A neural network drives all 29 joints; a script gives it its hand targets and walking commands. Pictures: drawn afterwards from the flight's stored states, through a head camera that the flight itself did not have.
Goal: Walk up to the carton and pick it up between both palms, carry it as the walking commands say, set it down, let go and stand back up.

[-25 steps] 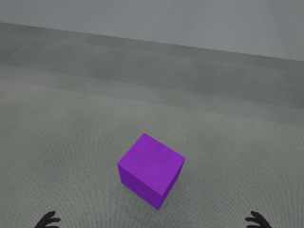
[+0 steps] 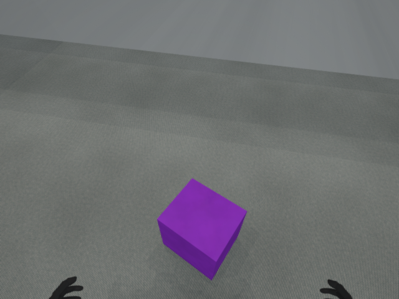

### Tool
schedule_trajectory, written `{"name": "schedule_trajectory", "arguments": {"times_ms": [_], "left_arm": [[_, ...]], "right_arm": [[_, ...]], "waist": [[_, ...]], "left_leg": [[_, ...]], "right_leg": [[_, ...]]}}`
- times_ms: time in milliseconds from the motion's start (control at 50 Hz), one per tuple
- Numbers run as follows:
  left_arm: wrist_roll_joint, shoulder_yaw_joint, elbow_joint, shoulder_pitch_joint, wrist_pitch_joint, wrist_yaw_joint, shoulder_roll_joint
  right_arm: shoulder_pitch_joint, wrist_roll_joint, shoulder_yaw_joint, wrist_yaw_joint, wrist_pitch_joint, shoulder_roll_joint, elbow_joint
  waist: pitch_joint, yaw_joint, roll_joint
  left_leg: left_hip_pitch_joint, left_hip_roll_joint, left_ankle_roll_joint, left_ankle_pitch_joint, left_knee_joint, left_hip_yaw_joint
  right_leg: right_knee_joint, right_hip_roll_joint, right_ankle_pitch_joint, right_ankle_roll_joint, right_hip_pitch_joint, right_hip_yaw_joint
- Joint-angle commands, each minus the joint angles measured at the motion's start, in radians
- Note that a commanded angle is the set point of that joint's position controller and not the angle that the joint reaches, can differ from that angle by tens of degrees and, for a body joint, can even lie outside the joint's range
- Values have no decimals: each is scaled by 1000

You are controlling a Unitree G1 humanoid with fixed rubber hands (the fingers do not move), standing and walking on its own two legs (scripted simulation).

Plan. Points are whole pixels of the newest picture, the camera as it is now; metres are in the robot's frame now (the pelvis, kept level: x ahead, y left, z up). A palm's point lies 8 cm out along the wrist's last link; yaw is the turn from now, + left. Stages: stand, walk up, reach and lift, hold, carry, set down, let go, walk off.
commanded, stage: walk up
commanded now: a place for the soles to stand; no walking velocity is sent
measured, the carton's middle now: (201, 228) +0.51 -0.01 -0.63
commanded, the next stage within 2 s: none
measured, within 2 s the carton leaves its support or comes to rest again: neither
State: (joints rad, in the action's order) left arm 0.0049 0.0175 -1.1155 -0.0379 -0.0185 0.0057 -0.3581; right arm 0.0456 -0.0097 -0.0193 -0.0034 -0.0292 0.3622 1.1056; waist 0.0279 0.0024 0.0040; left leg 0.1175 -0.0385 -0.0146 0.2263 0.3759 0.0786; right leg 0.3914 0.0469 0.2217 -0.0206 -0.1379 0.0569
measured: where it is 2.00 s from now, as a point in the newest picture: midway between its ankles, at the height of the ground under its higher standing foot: outside the picture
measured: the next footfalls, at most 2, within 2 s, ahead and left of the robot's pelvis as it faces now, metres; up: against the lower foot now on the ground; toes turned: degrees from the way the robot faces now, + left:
left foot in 0.40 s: +0.13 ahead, +0.20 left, +0.00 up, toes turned -1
right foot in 0.68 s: +0.10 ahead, +0.04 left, +0.00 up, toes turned -19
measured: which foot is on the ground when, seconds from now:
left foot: down 0.00-0.12, up 0.14-0.38, down 0.40-0.68, up 0.70-0.98, down 1.00-1.00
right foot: down 0.00-0.42, up 0.44-0.66, down 0.68-1.00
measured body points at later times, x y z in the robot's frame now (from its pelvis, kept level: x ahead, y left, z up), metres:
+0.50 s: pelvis +0.01 +0.11 -0.05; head +0.03 +0.08 +0.39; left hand +0.08 +0.48 -0.13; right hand +0.13 -0.25 -0.15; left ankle +0.09 +0.20 -0.75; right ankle -0.01 -0.09 -0.71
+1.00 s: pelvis +0.11 +0.23 -0.08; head +0.11 +0.20 +0.37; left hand +0.26 +0.58 -0.13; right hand +0.15 -0.14 -0.17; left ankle +0.23 +0.39 -0.75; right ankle +0.07 +0.06 -0.74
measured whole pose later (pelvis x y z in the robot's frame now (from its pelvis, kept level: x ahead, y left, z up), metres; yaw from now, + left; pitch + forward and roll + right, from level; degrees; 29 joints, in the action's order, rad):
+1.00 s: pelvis +0.11 +0.23 -0.08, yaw -16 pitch -4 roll +1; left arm 0.04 0.08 -0.81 -0.35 -0.09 -0.09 -0.49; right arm 0.19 -0.02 -0.15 0.07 0.04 0.51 0.70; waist 0.10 0.02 -0.07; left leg 0.54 -0.12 -0.01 0.44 1.02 -0.01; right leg 1.09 0.14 0.58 -0.04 -0.45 -0.04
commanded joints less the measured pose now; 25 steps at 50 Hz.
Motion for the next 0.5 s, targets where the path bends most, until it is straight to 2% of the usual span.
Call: {"name": "schedule_trajectory", "arguments": {"times_ms": [0, 20, 40, 60, 80, 100, 120, 140, 160, 180, 200, 220, 260, 280, 300, 320, 340, 360, 380, 400, 420, 440, 460, 480], "left_arm": [[1, 39, 57, 59, -12, -4, -195], [-2, 36, 49, 57, -10, -3, -196], [-2, 32, 52, 54, -9, -1, -195], [0, 28, 55, 62, -9, -3, -187], [6, 90, 48, -184, -27, -48, -306], [12, 117, 41, -310, -35, -70, -381], [19, 142, 45, -324, -42, -84, -418], [17, 143, 70, -286, -50, -93, -414], [14, 142, 97, -246, -57, -96, -396], [14, 146, 128, -210, -62, -99, -388], [20, 144, 140, -180, -66, -100, -376], [28, 155, 159, -196, -68, -99, -375], [33, 154, 190, -172, -69, -99, -379], [43, 162, 201, -164, -66, -101, -392], [49, 162, 216, -162, -67, -102, -378], [48, 156, 225, -149, -67, -106, -400], [54, 152, 246, -91, -66, -109, -396], [57, 128, 282, -48, -57, -111, -323], [45, 89, 287, -76, -51, -118, -195], [28, 91, 281, -88, -44, -130, -224], [18, 110, 256, -201, -39, -133, -302], [9, 119, 220, -266, -39, -124, -356], [9, 131, 201, -314, -37, -121, -375], [8, 134, 202, -334, -40, -113, -368]], "right_arm": [[-48, -2, -36, -5, -17, 205, -56], [-63, 0, -30, -6, -15, 199, -61], [-45, 1, -30, -6, -15, 192, -56], [-50, -4, -29, -5, -15, 196, -53], [-99, -69, -99, 41, 27, 296, -198], [-131, -82, -101, 58, 52, 268, -245], [-149, -94, -99, 70, 67, 241, -273], [-124, -95, -107, 72, 73, 245, -278], [-80, -93, -112, 84, 71, 236, -285], [-64, -82, -110, 94, 75, 225, -305], [-55, -67, -115, 107, 76, 214, -326], [-49, -63, -125, 116, 82, 220, -342], [-22, -55, -139, 122, 83, 244, -358], [-38, -63, -148, 128, 91, 256, -390], [-28, -63, -158, 130, 96, 264, -402], [-9, -58, -169, 133, 98, 265, -418], [95, -67, -179, 135, 98, 280, -404], [243, -70, -203, 129, 91, 311, -347], [383, -89, -232, 116, 80, 399, -339], [206, -79, -216, 104, 76, 427, -402], [69, -63, -214, 97, 80, 435, -467], [45, -55, -214, 88, 72, 416, -477], [52, -60, -213, 84, 65, 376, -493], [72, -57, -205, 78, 58, 360, -497]], "waist": [[-108, 0, -26], [-92, 6, 9], [-89, -5, 22], [-53, 2, 6], [-73, 31, -102], [-40, 77, 11], [17, 87, 64], [48, 41, 18], [35, 13, 1], [25, -6, 46], [5, -12, 111], [-9, -6, 119], [-10, -29, 192], [31, -21, 192], [55, -27, 171], [78, -51, 212], [49, -126, 161], [1, -202, 24], [-36, -270, -383], [60, -193, -359], [55, -110, -261], [41, -85, -169], [48, -61, -116], [3, -46, -119]], "left_leg": [[-16, -119, 37, -239, -73, -86], [0, -118, 35, -212, -65, -86], [-25, -115, 36, -197, -67, -86], [2, -112, 35, -184, -78, -87], [101, -35, 26, 117, 157, 25], [354, 12, 24, 253, 312, -2], [543, 4, 19, 342, 517, -126], [583, -21, 23, 305, 587, -184], [578, -38, 27, 274, 608, -188], [593, -43, 24, 254, 587, -194], [554, -47, 27, 280, 552, -195], [503, -43, 14, 322, 544, -185], [429, -52, 8, 308, 548, -167], [389, -58, 4, 295, 573, -160], [361, -45, 5, 283, 541, -152], [297, -58, 14, 242, 477, -160], [121, -30, 21, 191, 403, -128], [-158, 17, 40, 191, 316, -98], [-155, -191, 90, 492, -32, -447], [133, -289, 152, 651, -208, -615], [207, -329, 174, 748, -259, -655], [219, -326, 159, 719, -228, -603], [212, -300, 116, 636, -186, -556], [186, -307, 147, 531, -111, -498]], "right_leg": [[-63, 103, -198, 49, 47, -85], [-65, 103, -227, 49, 48, -77], [-77, 104, -199, 45, 13, -80], [-87, 100, -195, 42, 25, -80], [-19, 143, -81, 123, 67, -174], [-75, 268, -4, 209, 178, -423], [-111, 353, 102, 270, 212, -597], [-106, 380, 98, 284, 168, -606], [-76, 361, 49, 273, 157, -547], [-44, 320, -1, 251, 147, -483], [-16, 296, -27, 251, 130, -404], [-11, 297, -25, 251, 88, -414], [1, 291, -28, 252, -57, -387], [1, 301, 55, 256, -158, -382], [-2, 287, 124, 246, -220, -392], [21, 282, 171, 224, -311, -369], [99, 231, 216, 204, -447, -303], [288, 104, 342, 150, -673, -188], [704, -86, 502, 86, -775, -7], [881, -85, 440, 45, -695, -77], [930, -23, 386, 67, -600, -95], [929, 17, 342, 67, -549, -78], [914, 27, 275, 64, -538, -70], [851, 53, 280, 69, -489, -55]]}}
